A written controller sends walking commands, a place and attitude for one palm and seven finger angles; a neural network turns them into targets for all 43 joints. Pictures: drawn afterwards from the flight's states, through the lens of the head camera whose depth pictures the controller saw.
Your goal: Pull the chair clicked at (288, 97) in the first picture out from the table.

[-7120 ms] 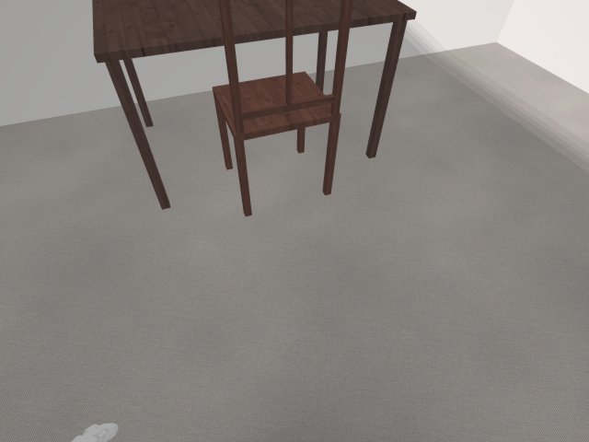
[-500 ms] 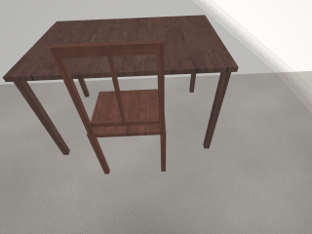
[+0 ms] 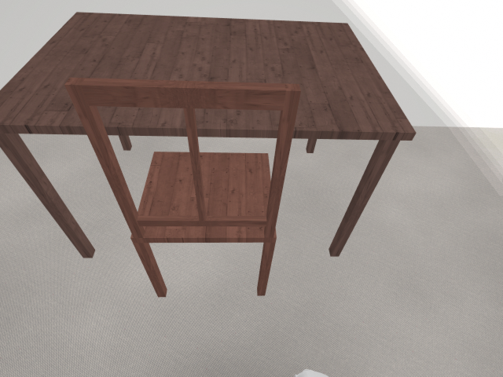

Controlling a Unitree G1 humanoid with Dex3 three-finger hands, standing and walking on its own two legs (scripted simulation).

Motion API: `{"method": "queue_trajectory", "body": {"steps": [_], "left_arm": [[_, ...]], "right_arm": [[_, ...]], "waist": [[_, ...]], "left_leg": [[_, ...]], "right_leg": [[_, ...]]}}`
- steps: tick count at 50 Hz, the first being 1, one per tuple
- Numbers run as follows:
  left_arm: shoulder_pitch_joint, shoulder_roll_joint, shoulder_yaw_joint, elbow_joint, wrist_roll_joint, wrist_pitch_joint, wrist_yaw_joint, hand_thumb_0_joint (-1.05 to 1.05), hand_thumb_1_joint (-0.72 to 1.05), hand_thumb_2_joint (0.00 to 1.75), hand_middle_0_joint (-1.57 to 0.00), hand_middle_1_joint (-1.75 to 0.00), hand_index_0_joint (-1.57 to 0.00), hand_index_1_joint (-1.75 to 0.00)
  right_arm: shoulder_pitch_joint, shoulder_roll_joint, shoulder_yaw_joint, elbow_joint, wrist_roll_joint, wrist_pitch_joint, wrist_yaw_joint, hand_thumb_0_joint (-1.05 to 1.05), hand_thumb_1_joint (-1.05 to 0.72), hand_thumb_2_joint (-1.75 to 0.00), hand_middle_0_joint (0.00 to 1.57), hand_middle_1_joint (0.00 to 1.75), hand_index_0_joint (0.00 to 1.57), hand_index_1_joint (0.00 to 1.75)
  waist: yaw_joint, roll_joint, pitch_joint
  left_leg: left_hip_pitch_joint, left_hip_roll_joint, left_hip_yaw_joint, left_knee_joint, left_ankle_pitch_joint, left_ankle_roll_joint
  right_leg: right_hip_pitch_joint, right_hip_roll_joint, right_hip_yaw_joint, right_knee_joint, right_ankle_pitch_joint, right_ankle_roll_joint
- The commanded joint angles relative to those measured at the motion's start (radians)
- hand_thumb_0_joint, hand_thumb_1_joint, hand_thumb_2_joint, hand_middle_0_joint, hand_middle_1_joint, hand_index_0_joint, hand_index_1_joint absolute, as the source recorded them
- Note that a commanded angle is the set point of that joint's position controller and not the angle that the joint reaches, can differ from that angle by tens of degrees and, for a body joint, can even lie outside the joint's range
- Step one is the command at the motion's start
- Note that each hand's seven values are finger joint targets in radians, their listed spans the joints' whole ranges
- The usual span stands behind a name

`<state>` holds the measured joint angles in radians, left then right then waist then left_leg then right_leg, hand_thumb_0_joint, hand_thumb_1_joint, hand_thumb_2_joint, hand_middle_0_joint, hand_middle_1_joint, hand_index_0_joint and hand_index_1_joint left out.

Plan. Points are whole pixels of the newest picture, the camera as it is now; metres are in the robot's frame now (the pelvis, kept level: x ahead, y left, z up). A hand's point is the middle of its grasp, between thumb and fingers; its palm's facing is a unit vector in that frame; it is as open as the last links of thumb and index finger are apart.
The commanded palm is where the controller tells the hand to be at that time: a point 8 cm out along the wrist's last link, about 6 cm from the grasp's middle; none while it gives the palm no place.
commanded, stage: take the last steps up to it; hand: left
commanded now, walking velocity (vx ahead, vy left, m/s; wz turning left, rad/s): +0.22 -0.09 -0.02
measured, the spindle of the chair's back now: (197, 172) +0.56 +0.17 -0.05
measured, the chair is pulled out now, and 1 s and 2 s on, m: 0.00 0.00 0.00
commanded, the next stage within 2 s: come to a stop and stand still in 0.16 s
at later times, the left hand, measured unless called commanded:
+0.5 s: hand (183, 357) +0.19 +0.14 -0.18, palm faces +0.03 -0.98 -0.21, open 7.2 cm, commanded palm none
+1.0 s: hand out of the picture +0.13 +0.14 -0.18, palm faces +0.05 -0.96 -0.29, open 7.4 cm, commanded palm none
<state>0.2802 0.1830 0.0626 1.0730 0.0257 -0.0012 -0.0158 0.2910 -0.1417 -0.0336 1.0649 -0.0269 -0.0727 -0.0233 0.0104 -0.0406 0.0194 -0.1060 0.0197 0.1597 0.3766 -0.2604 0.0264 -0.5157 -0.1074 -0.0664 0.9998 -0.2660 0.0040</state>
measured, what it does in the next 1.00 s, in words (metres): walks ahead: right foot, then left foot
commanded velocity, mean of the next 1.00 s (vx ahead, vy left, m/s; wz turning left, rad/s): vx -0.05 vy -0.01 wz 0.00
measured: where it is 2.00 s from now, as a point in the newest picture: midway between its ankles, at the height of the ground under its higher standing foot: outside the picture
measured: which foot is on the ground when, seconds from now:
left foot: down 0.00-0.20, up 0.22-0.50, down 0.52-0.84, up 0.86-1.00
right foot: up 0.00-0.18, down 0.20-0.56, up 0.58-0.82, down 0.84-1.00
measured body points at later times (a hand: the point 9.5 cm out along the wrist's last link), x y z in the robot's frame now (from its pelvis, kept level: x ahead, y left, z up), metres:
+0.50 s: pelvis +0.14 -0.04 -0.01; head +0.16 -0.05 +0.44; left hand +0.19 +0.19 -0.16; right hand +0.18 -0.27 -0.17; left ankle +0.18 +0.07 -0.74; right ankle +0.17 -0.14 -0.74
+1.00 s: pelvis +0.09 -0.07 -0.02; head +0.12 -0.08 +0.43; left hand +0.12 +0.19 -0.16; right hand +0.18 -0.31 -0.17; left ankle +0.13 +0.04 -0.73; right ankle +0.08 -0.16 -0.74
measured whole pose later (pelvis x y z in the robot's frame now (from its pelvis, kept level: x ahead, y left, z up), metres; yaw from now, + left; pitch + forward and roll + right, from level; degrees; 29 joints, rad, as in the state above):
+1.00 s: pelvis +0.09 -0.07 -0.02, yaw +1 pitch -1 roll -1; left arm 0.30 0.18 0.03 0.90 0.03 0.03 0.05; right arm 0.18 -0.21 -0.07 0.92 -0.02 0.04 -0.02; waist 0.01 0.05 0.08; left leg -0.40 -0.01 0.01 0.79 -0.36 0.02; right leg -0.24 0.02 -0.05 0.65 -0.38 -0.04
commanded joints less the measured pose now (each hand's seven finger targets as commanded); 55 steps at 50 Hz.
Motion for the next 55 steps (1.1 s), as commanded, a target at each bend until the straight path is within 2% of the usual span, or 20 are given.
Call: {"method": "queue_trajectory", "body": {"steps": [1, 6, 8, 9, 10, 11, 12, 15, 20, 24, 26, 28, 32, 38, 39, 40, 42, 48, 50, 55], "left_arm": [[-0.017, 0.012, -0.001, -0.071, -0.002, -0.008, -0.006, 0.0, 0.9, 0.9, -0.2, -0.3, -0.2, -0.3], [-0.082, 0.027, 0.003, -0.103, -0.003, -0.021, -0.005, 0.0, 0.9, 0.9, -0.2, -0.3, -0.2, -0.3], [0.06, 0.063, 0.012, -0.053, 0.0, -0.038, -0.001, 0.0, 0.9, 0.9, -0.2, -0.3, -0.2, -0.3], [0.163, 0.126, 0.024, -0.019, 0.003, -0.051, 0.009, 0.0, 0.9, 0.9, -0.2, -0.3, -0.2, -0.3], [0.238, 0.215, 0.045, -0.002, 0.002, -0.059, 0.018, 0.0, 0.9, 0.9, -0.2, -0.3, -0.2, -0.3], [0.243, 0.238, 0.041, -0.004, -0.014, -0.057, 0.022, 0.0, 0.9, 0.9, -0.2, -0.3, -0.2, -0.3], [0.155, 0.21, 0.036, -0.023, -0.011, -0.056, 0.026, 0.0, 0.9, 0.9, -0.2, -0.3, -0.2, -0.3], [-0.042, 0.101, 0.005, -0.072, -0.005, -0.05, 0.05, 0.0, 0.9, 0.9, -0.2, -0.3, -0.2, -0.3], [-0.061, 0.108, -0.008, -0.052, -0.003, -0.027, 0.059, 0.0, 0.9, 0.9, -0.2, -0.3, -0.2, -0.3], [-0.059, 0.128, 0.005, -0.05, -0.009, 0.004, 0.06, 0.0, 0.9, 0.9, -0.2, -0.3, -0.2, -0.3], [-0.042, 0.096, 0.006, -0.067, -0.012, 0.019, 0.059, 0.0, 0.9, 0.9, -0.2, -0.3, -0.2, -0.3], [-0.035, 0.07, -0.005, -0.069, -0.015, 0.036, 0.063, 0.0, 0.9, 0.9, -0.2, -0.3, -0.2, -0.3], [0.013, 0.066, -0.002, -0.043, -0.011, 0.04, 0.062, 0.0, 0.9, 0.9, -0.2, -0.3, -0.2, -0.3], [0.031, 0.04, -0.027, -0.042, -0.011, 0.036, 0.057, 0.0, 0.9, 0.9, -0.2, -0.3, -0.2, -0.3], [0.04, 0.209, -0.058, -0.122, -0.002, 0.005, 0.064, 0.0, 0.9, 0.9, -0.2, -0.3, -0.2, -0.3], [0.094, 0.164, -0.029, -0.14, 0.0, 0.014, 0.058, 0.0, 0.9, 0.9, -0.2, -0.3, -0.2, -0.3], [0.043, 0.188, -0.023, -0.189, 0.012, 0.008, 0.065, 0.0, 0.9, 0.9, -0.2, -0.3, -0.2, -0.3], [0.004, 0.174, 0.01, -0.266, 0.012, 0.0, 0.081, 0.0, 0.9, 0.9, -0.2, -0.3, -0.2, -0.3], [0.011, 0.174, 0.002, -0.264, 0.005, 0.005, 0.079, 0.0, 0.9, 0.9, -0.2, -0.3, -0.2, -0.3], [0.05, 0.117, -0.028, -0.212, -0.01, 0.009, 0.072, 0.0, 0.9, 0.9, -0.2, -0.3, -0.2, -0.3]], "right_arm": [[0.071, -0.144, -0.033, -0.019, 0.002, -0.005, -0.004, 0.0, -0.9, -0.9, 0.2, 0.3, 0.2, 0.3], [0.077, -0.159, -0.042, 0.0, -0.008, 0.012, -0.002, 0.0, -0.9, -0.9, 0.2, 0.3, 0.2, 0.3], [0.071, -0.155, -0.039, 0.007, -0.001, 0.018, 0.001, 0.0, -0.9, -0.9, 0.2, 0.3, 0.2, 0.3], [0.083, -0.126, -0.034, 0.012, 0.007, 0.014, 0.008, 0.0, -0.9, -0.9, 0.2, 0.3, 0.2, 0.3], [0.129, -0.062, -0.021, -0.008, 0.018, 0.01, 0.012, 0.0, -0.9, -0.9, 0.2, 0.3, 0.2, 0.3], [0.1, -0.085, -0.02, -0.023, 0.025, 0.021, 0.003, 0.0, -0.9, -0.9, 0.2, 0.3, 0.2, 0.3], [0.059, -0.078, -0.025, -0.026, 0.021, 0.023, 0.004, 0.0, -0.9, -0.9, 0.2, 0.3, 0.2, 0.3], [0.05, -0.048, -0.009, -0.004, 0.011, 0.041, 0.002, 0.0, -0.9, -0.9, 0.2, 0.3, 0.2, 0.3], [0.083, -0.008, 0.008, 0.022, 0.027, 0.079, -0.006, 0.0, -0.9, -0.9, 0.2, 0.3, 0.2, 0.3], [0.06, -0.05, -0.012, 0.007, 0.02, 0.094, -0.005, 0.0, -0.9, -0.9, 0.2, 0.3, 0.2, 0.3], [0.041, -0.118, -0.021, -0.019, 0.01, 0.086, -0.006, 0.0, -0.9, -0.9, 0.2, 0.3, 0.2, 0.3], [-0.019, -0.154, -0.02, -0.047, 0.006, 0.08, -0.016, 0.0, -0.9, -0.9, 0.2, 0.3, 0.2, 0.3], [-0.106, -0.166, -0.023, -0.081, 0.003, 0.08, -0.023, 0.0, -0.9, -0.9, 0.2, 0.3, 0.2, 0.3], [-0.077, -0.173, -0.034, -0.062, 0.008, 0.088, -0.011, 0.0, -0.9, -0.9, 0.2, 0.3, 0.2, 0.3], [-0.09, -0.244, -0.034, -0.147, 0.007, 0.076, -0.018, 0.0, -0.9, -0.9, 0.2, 0.3, 0.2, 0.3], [-0.201, -0.237, -0.064, -0.186, 0.014, 0.065, -0.004, 0.0, -0.9, -0.9, 0.2, 0.3, 0.2, 0.3], [-0.131, -0.115, -0.047, -0.222, 0.017, 0.085, 0.007, 0.0, -0.9, -0.9, 0.2, 0.3, 0.2, 0.3], [-0.143, -0.099, -0.048, -0.251, 0.015, 0.084, 0.002, 0.0, -0.9, -0.9, 0.2, 0.3, 0.2, 0.3], [-0.104, -0.081, -0.035, -0.227, 0.014, 0.081, 0.005, 0.0, -0.9, -0.9, 0.2, 0.3, 0.2, 0.3], [-0.095, -0.147, -0.024, -0.161, 0.009, 0.065, 0.003, 0.0, -0.9, -0.9, 0.2, 0.3, 0.2, 0.3]], "waist": [[-0.012, 0.128, 0.095], [-0.024, 0.142, 0.095], [0.043, 0.072, 0.012], [0.086, -0.047, -0.06], [0.086, -0.265, -0.15], [0.089, -0.214, -0.191], [0.074, -0.211, -0.148], [-0.014, 0.013, -0.051], [-0.028, -0.065, -0.067], [-0.03, -0.077, -0.035], [-0.016, 0.086, -0.015], [-0.004, 0.3, -0.01], [0.018, 0.164, -0.071], [-0.015, 0.179, -0.092], [0.008, 0.16, 0.006], [0.063, 0.048, -0.001], [-0.009, -0.165, -0.001], [-0.006, -0.107, -0.02], [-0.019, -0.072, -0.027], [0.008, 0.16, -0.041]], "left_leg": [[-0.029, 0.267, -0.152, -0.195, 0.267, 0.146], [-0.035, 0.274, -0.146, -0.09, 0.305, 0.12], [-0.059, 0.2, -0.083, 0.119, 0.382, 0.071], [-0.175, 0.142, -0.043, 0.325, 0.296, 0.032], [-0.365, 0.003, 0.01, 0.62, -0.166, -0.011], [-0.388, -0.005, -0.099, 0.798, -0.371, -0.006], [-0.432, 0.026, -0.149, 0.879, -0.321, -0.002], [-0.336, 0.085, -0.166, 0.752, -0.201, -0.031], [-0.173, 0.028, -0.105, 0.355, -0.106, -0.066], [-0.06, 0.026, -0.103, 0.126, 0.093, -0.062], [-0.038, 0.158, -0.231, 0.053, 0.425, -0.001], [-0.146, 0.299, -0.383, -0.104, 0.611, 0.128], [-0.052, 0.266, -0.3, -0.03, 0.62, 0.169], [-0.028, 0.244, -0.316, -0.071, 0.295, 0.14], [-0.074, 0.127, -0.285, -0.046, 0.221, 0.109], [-0.183, 0.168, -0.271, 0.087, 0.123, 0.046], [-0.245, -0.015, -0.141, 0.307, -0.051, -0.027], [-0.356, -0.016, -0.161, 0.43, -0.144, -0.009], [-0.216, -0.028, -0.131, 0.244, -0.031, -0.008], [-0.108, 0.136, -0.333, 0.045, 0.277, 0.079]], "right_leg": [[-0.043, -0.02, 0.005, -0.159, 0.054, 0.003], [0.107, 0.031, -0.041, -0.358, 0.045, -0.028], [0.342, 0.085, -0.085, -0.487, 0.131, -0.043], [0.527, 0.004, 0.027, -0.521, 0.235, -0.071], [0.687, -0.239, 0.36, -0.606, 0.449, -0.183], [0.64, -0.312, 0.455, -0.68, 0.47, -0.272], [0.562, -0.284, 0.434, -0.706, 0.377, -0.281], [0.323, -0.216, 0.208, -0.688, 0.532, -0.233], [0.285, -0.154, 0.101, -0.636, 0.657, -0.191], [0.226, -0.142, 0.108, -0.565, 0.45, -0.143], [0.163, -0.039, 0.054, -0.459, 0.258, -0.062], [0.212, 0.079, -0.003, -0.197, -0.238, 0.002], [0.133, 0.078, 0.08, -0.001, -0.256, 0.013], [0.229, 0.066, 0.037, -0.336, -0.207, 0.018], [0.262, 0.121, 0.033, -0.348, -0.21, -0.005], [0.178, 0.072, 0.115, -0.543, -0.075, -0.009], [0.181, -0.097, 0.307, -0.685, 0.063, -0.086], [0.354, -0.127, 0.272, -0.528, 0.474, -0.199], [0.312, -0.089, 0.237, -0.509, 0.431, -0.148], [0.272, 0.069, 0.075, -0.497, -0.015, -0.015]]}}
